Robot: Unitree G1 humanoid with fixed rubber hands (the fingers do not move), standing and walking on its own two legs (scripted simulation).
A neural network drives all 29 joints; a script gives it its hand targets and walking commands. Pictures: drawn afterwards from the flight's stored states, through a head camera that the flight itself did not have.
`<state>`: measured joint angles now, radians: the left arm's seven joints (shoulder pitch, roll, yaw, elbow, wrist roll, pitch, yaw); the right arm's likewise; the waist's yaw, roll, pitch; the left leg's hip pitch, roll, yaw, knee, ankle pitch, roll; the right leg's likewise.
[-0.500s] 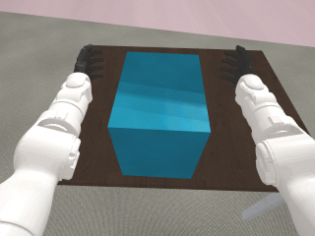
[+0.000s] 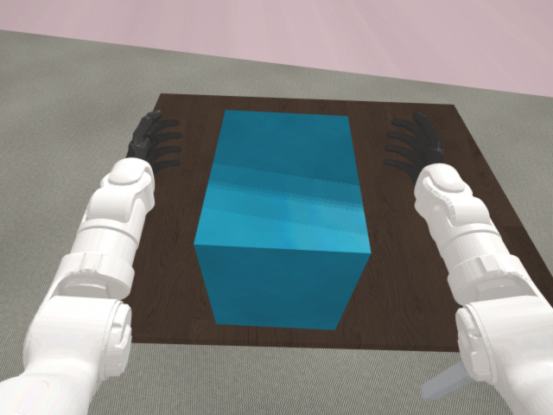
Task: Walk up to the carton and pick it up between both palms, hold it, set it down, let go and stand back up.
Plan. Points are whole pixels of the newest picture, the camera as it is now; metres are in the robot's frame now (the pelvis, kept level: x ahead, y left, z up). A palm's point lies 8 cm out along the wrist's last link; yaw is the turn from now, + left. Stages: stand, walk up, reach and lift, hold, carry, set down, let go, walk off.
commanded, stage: set down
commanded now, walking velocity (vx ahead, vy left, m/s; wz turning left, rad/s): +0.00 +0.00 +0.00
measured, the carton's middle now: (281, 221) +0.43 +0.00 -0.01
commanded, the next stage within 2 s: none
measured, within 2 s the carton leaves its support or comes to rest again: neither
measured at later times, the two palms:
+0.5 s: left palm (138, 229) +0.35 +0.21 +0.07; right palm (422, 239) +0.34 -0.20 +0.07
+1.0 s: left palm (136, 293) +0.28 +0.21 +0.01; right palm (417, 297) +0.28 -0.20 +0.01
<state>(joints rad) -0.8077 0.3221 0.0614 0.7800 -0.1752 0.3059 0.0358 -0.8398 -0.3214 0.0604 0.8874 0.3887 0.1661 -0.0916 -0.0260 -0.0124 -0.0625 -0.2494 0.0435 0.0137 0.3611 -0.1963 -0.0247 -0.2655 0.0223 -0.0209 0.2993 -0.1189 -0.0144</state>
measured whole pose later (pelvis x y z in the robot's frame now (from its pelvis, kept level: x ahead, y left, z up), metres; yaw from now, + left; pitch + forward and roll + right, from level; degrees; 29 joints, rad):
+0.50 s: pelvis +0.00 +0.00 +0.00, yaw +0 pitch +1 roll +0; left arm -0.40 0.25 0.07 0.52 -0.16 0.19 0.02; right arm -0.38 -0.23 0.00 0.56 0.27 0.05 -0.07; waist -0.01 0.00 -0.02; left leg -0.15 0.03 0.02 0.33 -0.20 -0.02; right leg -0.19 0.01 -0.01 0.31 -0.14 -0.01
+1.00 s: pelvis +0.01 +0.00 +0.00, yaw +1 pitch +0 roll +0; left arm -0.09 0.22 -0.01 0.50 -0.16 -0.12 0.02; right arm -0.06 -0.17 0.01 0.51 0.20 -0.18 -0.05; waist 0.00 -0.01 0.00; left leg -0.13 0.03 0.00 0.35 -0.21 -0.02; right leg -0.16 0.01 -0.02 0.33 -0.17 -0.01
